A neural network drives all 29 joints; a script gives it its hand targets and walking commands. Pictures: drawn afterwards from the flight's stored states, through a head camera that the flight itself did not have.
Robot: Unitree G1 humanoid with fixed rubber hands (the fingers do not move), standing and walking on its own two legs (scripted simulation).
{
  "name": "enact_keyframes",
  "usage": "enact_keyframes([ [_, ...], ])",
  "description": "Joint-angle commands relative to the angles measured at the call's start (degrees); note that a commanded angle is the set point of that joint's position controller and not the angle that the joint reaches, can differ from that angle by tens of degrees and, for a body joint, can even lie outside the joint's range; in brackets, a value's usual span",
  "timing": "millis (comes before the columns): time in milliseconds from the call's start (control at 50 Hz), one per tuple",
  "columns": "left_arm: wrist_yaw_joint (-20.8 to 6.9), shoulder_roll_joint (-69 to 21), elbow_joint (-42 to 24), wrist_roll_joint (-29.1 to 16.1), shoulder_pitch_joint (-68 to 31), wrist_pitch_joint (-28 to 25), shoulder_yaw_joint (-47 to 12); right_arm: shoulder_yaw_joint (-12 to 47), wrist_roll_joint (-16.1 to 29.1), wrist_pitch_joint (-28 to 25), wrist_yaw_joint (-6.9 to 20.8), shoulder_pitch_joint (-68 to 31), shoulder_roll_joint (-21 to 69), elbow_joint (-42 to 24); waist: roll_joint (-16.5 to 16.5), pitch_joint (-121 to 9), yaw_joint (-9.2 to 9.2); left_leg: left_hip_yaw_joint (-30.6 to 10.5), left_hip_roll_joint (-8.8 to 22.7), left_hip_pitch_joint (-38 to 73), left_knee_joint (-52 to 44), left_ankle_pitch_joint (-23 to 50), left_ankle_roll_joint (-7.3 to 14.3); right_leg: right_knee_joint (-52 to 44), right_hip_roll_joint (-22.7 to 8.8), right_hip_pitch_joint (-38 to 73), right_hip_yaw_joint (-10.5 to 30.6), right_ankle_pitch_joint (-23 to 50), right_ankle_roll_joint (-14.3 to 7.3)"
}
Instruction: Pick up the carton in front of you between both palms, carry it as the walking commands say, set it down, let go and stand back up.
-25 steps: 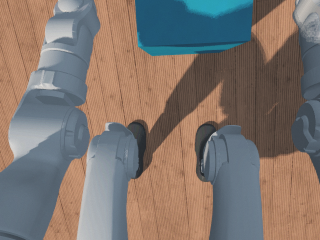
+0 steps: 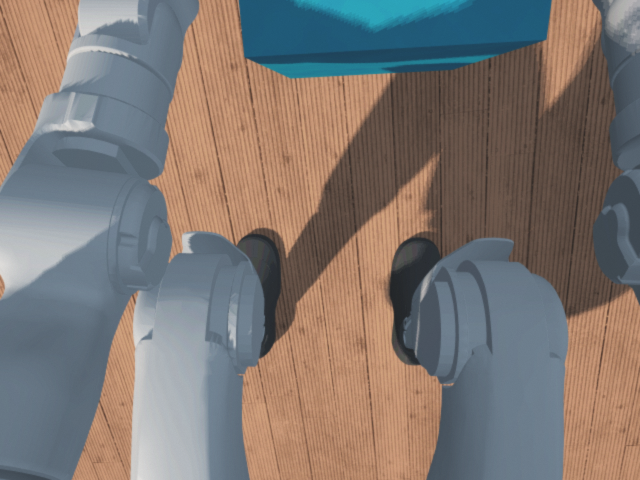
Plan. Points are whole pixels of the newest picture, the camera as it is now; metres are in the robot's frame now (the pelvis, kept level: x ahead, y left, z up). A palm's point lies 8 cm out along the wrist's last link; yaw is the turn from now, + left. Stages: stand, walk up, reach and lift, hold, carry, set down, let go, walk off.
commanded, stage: reach and lift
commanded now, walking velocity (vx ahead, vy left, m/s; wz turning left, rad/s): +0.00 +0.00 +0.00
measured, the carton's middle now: out of the picture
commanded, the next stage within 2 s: none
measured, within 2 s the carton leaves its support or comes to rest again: leaves its support in 0.64 s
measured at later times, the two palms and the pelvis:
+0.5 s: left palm out of the picture +0.57 +0.11 -0.17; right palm out of the picture +0.57 -0.20 -0.17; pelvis -0.01 +0.00 -0.01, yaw +0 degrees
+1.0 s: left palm out of the picture +0.52 +0.10 +0.01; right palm out of the picture +0.50 -0.20 +0.01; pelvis -0.02 +0.02 +0.08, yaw -3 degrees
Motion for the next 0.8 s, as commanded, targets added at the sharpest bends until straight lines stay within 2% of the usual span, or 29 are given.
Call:
enact_keyframes([
  [0, -0.07, 5.76, -3.88, 1.76, -11.8, -1.13, 2.59, -0.79, -0.81, -0.82, 0.45, -13.91, -4.59, -4.43, -3.95, -74.08, 1.02, 5.69, -1.39, 30.98, -7.68, 24.9, 0.99, -10.69, 0.31, 38.08, -1.64, 27.73, 1.79],
  [120, -0.55, 2.94, -4.06, 2.36, -14.34, -1.47, 2.63, -0.76, -1.58, -0.82, 0.83, -16.05, -2.1, -5.37, -3.39, -71.02, 0.13, 5.23, -1.62, 31.73, -8.13, 22.6, 1.25, -11.78, 0.42, 33.55, -2.01, 23.59, 1.69],
  [180, -1.06, -1.84, -5.07, 2.73, -17.41, -1.1, 1.46, -0.32, -2.16, -0.35, 1.39, -18.18, 2.43, -6.12, -3.1, -69.09, -0.31, 5.4, -2.21, 32.67, -8.37, 20.26, 1.21, -12.25, 0.98, 34.29, -2.27, 21.31, 1.41],
  [220, -1.73, -5.51, -5.26, 4.67, -19.23, -0.58, 2.54, -1.35, -4.39, 0.19, 2.1, -19.73, 6.23, -6.31, -2.9, -67.68, -0.73, 5.47, -2.69, 33.03, -8.22, 18.71, 1.13, -12.46, 1.57, 34.88, -2.45, 20.18, 1.36],
  [260, -5.39, -22.06, -6.58, 5.32, -24.48, 0.66, -0.76, 1.93, -5.24, 1.49, 5.99, -24.56, 23.94, -7.17, -3.08, -65.69, -0.72, 5.64, -3.79, 33.06, -7.97, 17.82, 1.46, -12.12, 2.78, 34.51, -2.76, 19.22, 0.9],
  [300, -10.65, -40.29, -6.88, 6.72, -29.21, 2.56, -2.97, 3.68, -6.18, 3.13, 11.41, -27.62, 43.0, -8.02, -2.63, -61.95, -0.82, 6.13, -4.72, 31.56, -7.5, 15.7, 1.54, -11.11, 3.71, 32.92, -2.84, 17.84, 0.24],
  [320, -13.04, -45.32, -7.87, 7.21, -29.71, 3.63, -2.8, 3.05, -6.59, 4.41, 13.99, -26.17, 48.36, -8.64, -2.56, -59.92, -1.07, 6.34, -5.05, 30.07, -7.42, 14.41, 1.82, -10.85, 3.89, 31.34, -3.24, 16.76, 0.22],
  [360, -15.99, -50.9, -9.66, 8.11, -29.09, 5.42, -2.86, 2.02, -7.32, 6.29, 17.32, -23.98, 53.68, -9.93, -1.52, -57.22, -1.51, 6.6, -5.41, 28.05, -7.19, 13.23, 2.5, -10.67, 4.13, 28.69, -4.0, 15.37, 0.0],
  [420, -17.55, -54.95, -11.71, 7.08, -29.26, 7.18, -4.48, 2.81, -6.66, 7.82, 19.44, -22.77, 57.19, -12.24, -0.76, -58.23, -1.87, 6.79, -5.52, 27.03, -6.53, 13.14, 3.1, -10.17, 4.06, 29.38, -4.32, 15.67, -0.63],
  [520, -17.42, -60.87, -17.2, 2.38, -31.53, 7.93, -9.06, 7.18, -2.83, 8.98, 19.72, -25.36, 62.23, -20.12, -1.64, -72.98, -2.98, 7.08, -5.68, 31.31, -5.21, 19.48, 3.54, -9.5, 3.95, 36.6, -4.74, 22.63, -0.76],
  [600, -16.4, -65.83, -26.23, -1.17, -34.6, 8.5, -14.43, 12.15, 0.52, 9.83, 17.9, -29.65, 67.66, -33.86, -2.98, -101.69, -2.47, 7.92, -6.04, 37.93, -5.68, 31.06, 3.05, -9.13, 4.55, 52.01, -5.09, 39.01, 0.02],
  [640, -15.8, -68.95, -30.3, -1.03, -34.41, 9.27, -15.99, 13.77, 0.32, 10.87, 16.9, -29.53, 70.35, -39.56, -4.89, -114.57, -2.57, 8.61, -6.65, 37.44, -7.26, 34.01, 2.53, -9.25, 5.07, 61.06, -5.2, 47.04, 0.4],
  [660, -15.2, -70.57, -32.79, -0.72, -34.08, 9.77, -16.81, 14.97, 0.44, 11.22, 16.0, -29.57, 72.38, -42.49, -5.37, -120.47, -2.07, 9.04, -7.33, 37.87, -8.18, 34.65, 2.28, -9.34, 5.64, 63.56, -5.55, 48.64, 0.8],
  [700, -14.66, -71.37, -37.71, -0.45, -34.2, 10.91, -19.08, 15.73, 0.04, 12.57, 14.88, -27.87, 73.82, -45.9, -5.87, -126.61, -2.4, 9.17, -8.2, 37.99, -10.27, 34.1, 2.01, -10.99, 6.47, 66.95, -6.09, 49.14, 1.13],
  [720, -14.66, -71.74, -38.85, -0.14, -34.02, 11.61, -19.95, 15.47, -0.64, 13.46, 14.61, -26.05, 74.25, -45.34, -5.29, -125.98, -2.76, 9.23, -8.32, 37.82, -11.47, 33.01, 1.98, -12.29, 6.8, 66.18, -6.37, 47.09, 1.11],
  [780, -15.36, -73.97, -34.3, 2.83, -29.34, 13.4, -18.33, 12.26, -4.58, 15.4, 14.8, -19.37, 76.47, -37.69, -3.49, -112.18, -3.11, 8.79, -8.25, 35.35, -15.67, 26.28, 1.76, -17.53, 7.58, 56.38, -7.04, 36.58, 1.56],
])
